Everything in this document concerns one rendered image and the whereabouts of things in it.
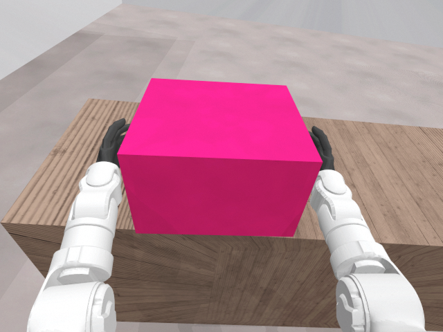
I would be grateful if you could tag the carton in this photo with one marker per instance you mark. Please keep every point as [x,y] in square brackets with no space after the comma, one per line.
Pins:
[217,158]

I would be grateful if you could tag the robot right hand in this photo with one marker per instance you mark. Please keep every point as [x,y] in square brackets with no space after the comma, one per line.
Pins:
[323,147]

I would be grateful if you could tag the left robot forearm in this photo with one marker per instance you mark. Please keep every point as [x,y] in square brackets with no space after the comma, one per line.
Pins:
[85,253]

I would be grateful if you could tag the robot right upper arm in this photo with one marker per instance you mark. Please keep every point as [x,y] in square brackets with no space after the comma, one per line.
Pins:
[377,303]

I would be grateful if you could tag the right robot forearm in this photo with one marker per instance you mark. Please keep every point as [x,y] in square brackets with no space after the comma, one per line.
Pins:
[350,242]

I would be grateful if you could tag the pedestal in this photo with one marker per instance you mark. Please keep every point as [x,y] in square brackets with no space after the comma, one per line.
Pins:
[395,174]

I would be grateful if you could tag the robot left hand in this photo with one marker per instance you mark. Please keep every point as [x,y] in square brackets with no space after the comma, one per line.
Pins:
[112,141]

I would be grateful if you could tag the robot left upper arm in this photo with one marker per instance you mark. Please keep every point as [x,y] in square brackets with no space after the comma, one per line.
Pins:
[85,307]

